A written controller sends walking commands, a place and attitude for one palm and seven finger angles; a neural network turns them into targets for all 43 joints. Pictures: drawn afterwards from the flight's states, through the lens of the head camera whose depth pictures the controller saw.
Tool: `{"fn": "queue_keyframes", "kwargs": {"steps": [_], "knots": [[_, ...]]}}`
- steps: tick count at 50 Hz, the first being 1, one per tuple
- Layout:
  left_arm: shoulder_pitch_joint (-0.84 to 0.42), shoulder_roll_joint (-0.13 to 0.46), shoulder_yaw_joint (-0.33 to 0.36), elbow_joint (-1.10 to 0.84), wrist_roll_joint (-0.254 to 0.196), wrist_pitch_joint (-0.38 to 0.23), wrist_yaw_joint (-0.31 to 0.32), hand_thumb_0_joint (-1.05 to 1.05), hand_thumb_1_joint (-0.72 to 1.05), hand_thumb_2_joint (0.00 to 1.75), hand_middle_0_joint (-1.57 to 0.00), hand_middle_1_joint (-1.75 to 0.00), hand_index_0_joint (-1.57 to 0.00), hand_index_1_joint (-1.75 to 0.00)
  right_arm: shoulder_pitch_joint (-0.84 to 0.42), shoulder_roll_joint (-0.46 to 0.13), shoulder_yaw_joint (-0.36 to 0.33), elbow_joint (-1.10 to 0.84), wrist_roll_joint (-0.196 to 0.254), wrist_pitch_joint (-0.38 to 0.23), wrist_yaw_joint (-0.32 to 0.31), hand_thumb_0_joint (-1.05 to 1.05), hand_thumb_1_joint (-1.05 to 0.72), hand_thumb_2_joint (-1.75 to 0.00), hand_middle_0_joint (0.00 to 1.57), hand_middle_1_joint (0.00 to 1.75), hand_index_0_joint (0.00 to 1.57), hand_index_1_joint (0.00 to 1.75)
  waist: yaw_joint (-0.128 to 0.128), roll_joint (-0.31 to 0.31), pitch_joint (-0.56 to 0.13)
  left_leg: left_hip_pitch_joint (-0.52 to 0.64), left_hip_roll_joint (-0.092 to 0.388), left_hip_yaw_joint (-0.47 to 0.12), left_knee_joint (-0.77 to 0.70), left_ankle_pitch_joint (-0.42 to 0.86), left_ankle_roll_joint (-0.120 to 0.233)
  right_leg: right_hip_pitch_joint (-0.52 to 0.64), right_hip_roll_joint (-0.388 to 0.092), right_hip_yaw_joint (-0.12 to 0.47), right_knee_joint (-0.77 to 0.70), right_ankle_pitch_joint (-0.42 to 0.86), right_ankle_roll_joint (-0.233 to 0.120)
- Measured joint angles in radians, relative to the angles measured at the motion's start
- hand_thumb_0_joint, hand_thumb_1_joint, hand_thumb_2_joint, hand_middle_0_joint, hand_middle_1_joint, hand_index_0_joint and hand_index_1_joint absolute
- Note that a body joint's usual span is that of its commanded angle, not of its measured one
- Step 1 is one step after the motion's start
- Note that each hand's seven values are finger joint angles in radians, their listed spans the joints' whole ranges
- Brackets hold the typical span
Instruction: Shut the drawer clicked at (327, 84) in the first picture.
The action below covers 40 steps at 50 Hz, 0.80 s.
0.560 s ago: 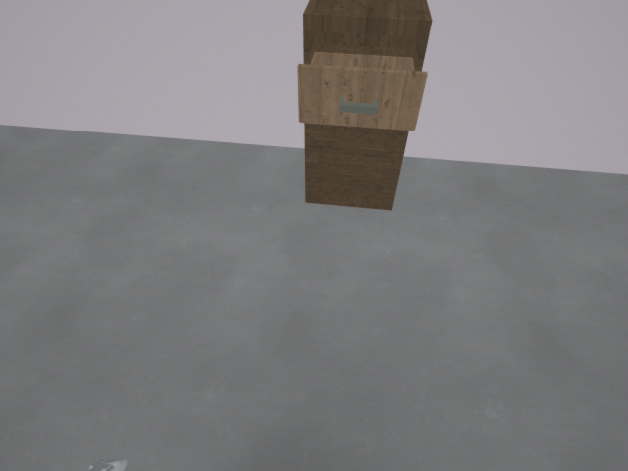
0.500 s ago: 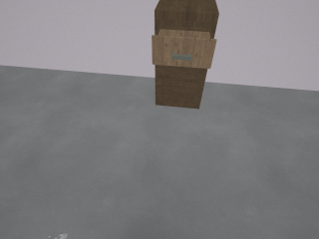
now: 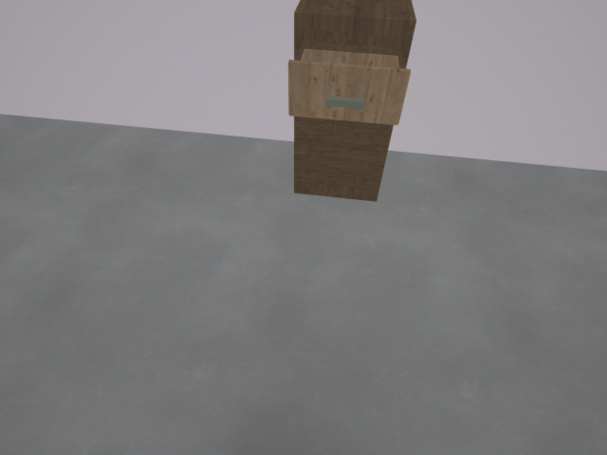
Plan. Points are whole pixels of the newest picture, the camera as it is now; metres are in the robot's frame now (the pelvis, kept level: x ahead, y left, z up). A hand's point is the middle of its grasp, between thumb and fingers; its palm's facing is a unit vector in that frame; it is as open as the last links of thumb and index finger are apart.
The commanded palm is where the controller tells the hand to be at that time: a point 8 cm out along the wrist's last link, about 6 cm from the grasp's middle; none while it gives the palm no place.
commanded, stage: stand and wait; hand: left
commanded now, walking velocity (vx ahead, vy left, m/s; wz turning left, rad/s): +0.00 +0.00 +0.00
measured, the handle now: (345, 99) +1.14 -0.07 -0.08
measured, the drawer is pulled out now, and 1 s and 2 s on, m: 0.29 0.29 0.29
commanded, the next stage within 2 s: look at it before walking up in 0.26 s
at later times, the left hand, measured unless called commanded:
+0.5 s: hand out of the picture +0.06 +0.24 -0.16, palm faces -0.03 -0.94 -0.33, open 7.4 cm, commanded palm none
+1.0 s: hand out of the picture +0.08 +0.24 -0.15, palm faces -0.03 -0.94 -0.34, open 7.4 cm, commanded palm none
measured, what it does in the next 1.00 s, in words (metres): stands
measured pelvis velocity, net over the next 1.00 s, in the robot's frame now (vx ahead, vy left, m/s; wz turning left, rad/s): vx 0.01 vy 0.00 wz -0.01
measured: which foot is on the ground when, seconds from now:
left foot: down 0.00-1.00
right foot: down 0.00-1.00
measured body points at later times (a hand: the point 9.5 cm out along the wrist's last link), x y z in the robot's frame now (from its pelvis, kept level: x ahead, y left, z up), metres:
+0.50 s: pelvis +0.00 +0.00 +0.00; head -0.01 +0.00 +0.45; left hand +0.07 +0.29 -0.13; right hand +0.06 -0.29 -0.13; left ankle +0.01 +0.13 -0.74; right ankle +0.01 -0.12 -0.74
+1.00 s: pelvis +0.01 +0.00 +0.00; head +0.01 +0.00 +0.45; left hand +0.08 +0.29 -0.13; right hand +0.09 -0.30 -0.13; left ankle +0.01 +0.13 -0.74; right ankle +0.01 -0.12 -0.74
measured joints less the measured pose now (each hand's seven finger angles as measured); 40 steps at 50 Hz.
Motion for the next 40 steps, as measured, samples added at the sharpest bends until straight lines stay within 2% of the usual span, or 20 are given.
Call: {"fn": "queue_keyframes", "kwargs": {"steps": [40], "knots": [[-0.024,-0.007,0.0,0.021,0.002,-0.008,0.002,0.0,0.9,0.9,-0.2,-0.3,-0.2,-0.3,-0.023,0.008,0.001,0.03,0.003,-0.01,-0.001,0.0,-0.91,-0.89,0.2,0.3,0.21,0.3,-0.001,-0.001,0.002,0.019,0.005,0.011,-0.046,0.012,-0.003,0.011,0.004,0.011,-0.038,0.012,-0.001]]}}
